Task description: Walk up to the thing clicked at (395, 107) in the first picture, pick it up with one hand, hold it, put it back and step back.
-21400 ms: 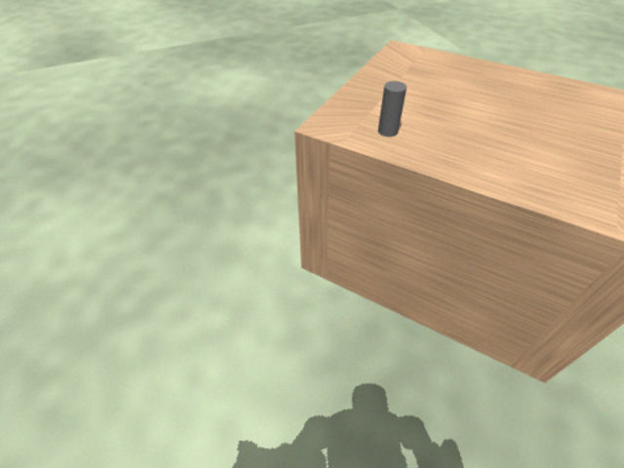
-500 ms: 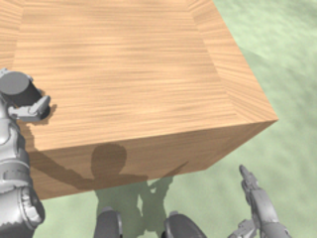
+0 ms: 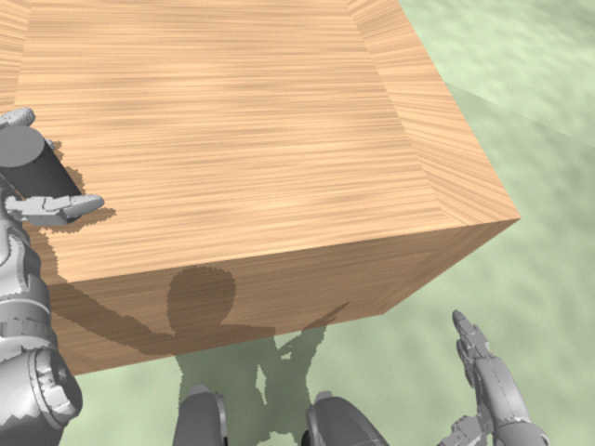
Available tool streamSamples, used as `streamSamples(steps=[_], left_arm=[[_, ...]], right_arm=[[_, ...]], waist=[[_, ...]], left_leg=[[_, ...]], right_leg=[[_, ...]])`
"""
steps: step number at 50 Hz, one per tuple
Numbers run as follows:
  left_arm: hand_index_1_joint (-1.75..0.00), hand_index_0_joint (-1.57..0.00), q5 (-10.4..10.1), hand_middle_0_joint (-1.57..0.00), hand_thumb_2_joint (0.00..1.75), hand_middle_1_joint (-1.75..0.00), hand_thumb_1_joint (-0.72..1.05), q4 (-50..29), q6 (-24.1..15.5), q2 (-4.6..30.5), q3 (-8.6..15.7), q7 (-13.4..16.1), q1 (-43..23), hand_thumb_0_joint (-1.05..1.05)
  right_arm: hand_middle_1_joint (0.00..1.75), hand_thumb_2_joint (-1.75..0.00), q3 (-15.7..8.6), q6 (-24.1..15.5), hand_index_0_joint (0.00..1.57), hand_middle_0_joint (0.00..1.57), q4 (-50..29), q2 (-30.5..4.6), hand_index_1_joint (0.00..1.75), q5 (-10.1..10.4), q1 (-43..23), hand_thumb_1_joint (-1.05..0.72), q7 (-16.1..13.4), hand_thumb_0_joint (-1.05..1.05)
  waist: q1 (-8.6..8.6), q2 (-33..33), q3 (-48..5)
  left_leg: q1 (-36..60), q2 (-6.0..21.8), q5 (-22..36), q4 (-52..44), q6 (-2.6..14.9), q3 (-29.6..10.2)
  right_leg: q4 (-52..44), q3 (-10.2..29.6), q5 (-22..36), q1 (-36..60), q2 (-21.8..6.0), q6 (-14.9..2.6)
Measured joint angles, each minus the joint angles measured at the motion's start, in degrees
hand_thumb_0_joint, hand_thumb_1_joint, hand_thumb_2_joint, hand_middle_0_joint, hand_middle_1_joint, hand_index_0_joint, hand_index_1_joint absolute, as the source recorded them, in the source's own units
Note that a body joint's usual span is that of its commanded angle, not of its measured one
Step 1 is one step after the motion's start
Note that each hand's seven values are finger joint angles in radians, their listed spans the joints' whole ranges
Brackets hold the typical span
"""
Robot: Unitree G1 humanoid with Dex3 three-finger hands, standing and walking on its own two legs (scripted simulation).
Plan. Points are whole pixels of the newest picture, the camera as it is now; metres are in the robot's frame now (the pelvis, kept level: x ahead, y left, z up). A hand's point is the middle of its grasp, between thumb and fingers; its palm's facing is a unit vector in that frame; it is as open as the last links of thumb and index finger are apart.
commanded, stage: withdraw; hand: left
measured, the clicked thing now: (42, 180) +0.47 +0.28 +0.04
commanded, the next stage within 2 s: rise in 0.38 s
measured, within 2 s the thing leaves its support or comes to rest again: neither
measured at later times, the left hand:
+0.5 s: hand out of the picture +0.48 +0.33 +0.15, palm faces +0.36 -0.93 -0.03, open 17.2 cm
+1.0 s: hand out of the picture +0.37 +0.42 +0.12, palm faces +0.52 -0.74 -0.42, open 17.5 cm
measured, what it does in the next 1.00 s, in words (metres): rises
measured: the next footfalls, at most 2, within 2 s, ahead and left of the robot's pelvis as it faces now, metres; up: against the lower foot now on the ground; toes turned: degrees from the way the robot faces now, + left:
none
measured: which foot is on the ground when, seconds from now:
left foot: down 0.00-1.00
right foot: down 0.00-1.00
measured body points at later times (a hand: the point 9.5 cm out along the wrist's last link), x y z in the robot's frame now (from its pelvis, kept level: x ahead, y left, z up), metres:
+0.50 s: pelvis +0.01 +0.00 +0.03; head +0.10 +0.04 +0.47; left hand +0.45 +0.38 +0.15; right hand +0.17 -0.25 +0.00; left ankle +0.07 +0.11 -0.64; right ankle -0.02 -0.15 -0.64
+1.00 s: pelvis +0.03 +0.01 +0.06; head +0.08 +0.03 +0.51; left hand +0.33 +0.45 +0.14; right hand +0.20 -0.26 +0.02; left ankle +0.07 +0.11 -0.64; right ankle -0.02 -0.15 -0.64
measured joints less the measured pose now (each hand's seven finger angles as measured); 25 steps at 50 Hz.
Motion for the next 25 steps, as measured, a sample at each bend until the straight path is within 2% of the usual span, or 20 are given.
streamSamples(steps=[8, 14, 18, 22, 25], left_arm=[[-0.28, -0.36, 0.2, -0.35, 0.2, -0.29, -0.45, -0.6, 0.7, 0.1, -0.1, 0.0, 0.7, -0.01], [-0.16, -0.2, 0.8, -0.19, 0.14, -0.17, -0.46, -4.3, 2.5, 0.7, 1.7, 0.9, 0.5, -0.02], [-0.11, -0.14, 0.8, -0.12, 0.11, -0.12, -0.47, -4.8, 4.9, 3.2, 1.8, 0.0, -0.6, -0.02], [-0.07, -0.1, 0.1, -0.09, 0.08, -0.09, -0.48, -2.2, 8.6, 6.4, 0.8, -2.2, -2.6, -0.02], [-0.05, -0.09, -0.6, -0.07, 0.06, -0.07, -0.49, 0.6, 11.0, 8.4, 0.9, -4.0, -3.6, -0.01]], right_arm=[[0.05, -0.05, -0.2, 0.5, 0.06, 0.06, 0.2, 0.0, 0.05, 0.1, -0.4, 0.52, -0.1, -0.01], [0.05, -0.04, -0.7, 1.3, 0.07, 0.06, -0.1, -0.2, 0.05, 0.4, -0.1, 0.53, -0.5, -0.01], [0.05, -0.05, -0.8, 1.8, 0.06, 0.06, 1.7, -0.2, 0.05, 0.9, 0.0, 0.53, -1.2, -0.01], [0.05, -0.05, -0.5, 2.6, 0.06, 0.06, 5.8, 0.0, 0.05, 1.7, -0.8, 0.53, -1.8, -0.01], [0.05, -0.04, 0.0, 2.7, 0.06, 0.06, 8.0, -0.1, 0.05, 2.4, -1.6, 0.54, -2.0, -0.01]], waist=[[0.41, 0.0, -0.2], [0.64, -0.3, 0.0], [0.97, -0.1, -0.8], [1.95, 0.7, -1.3], [2.79, 1.6, -1.4]], left_leg=[[0.4, 0.0, -0.3, 0.0, -0.08, 0.0], [2.7, 0.0, -0.3, -1.3, -0.24, 0.1], [5.5, 0.0, 0.0, -3.2, -0.38, 0.2], [8.7, -0.1, 0.6, -5.7, -0.26, 0.5], [10.3, -0.2, 1.2, -7.3, -0.07, 1.0]], right_leg=[[0.0, 0.0, -0.3, 0.4, 0.0, -0.05], [-1.5, 0.1, -0.1, 2.7, 0.0, -0.15], [-3.8, 0.1, 0.5, 5.6, 0.0, -0.27], [-6.5, 0.3, 1.4, 8.7, -0.1, -0.22], [-8.1, 0.6, 2.1, 10.2, -0.3, -0.09]])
